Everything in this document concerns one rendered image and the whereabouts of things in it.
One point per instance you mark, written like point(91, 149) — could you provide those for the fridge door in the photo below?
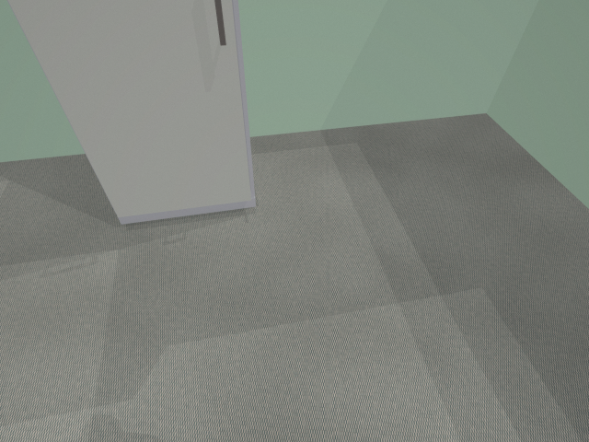
point(152, 96)

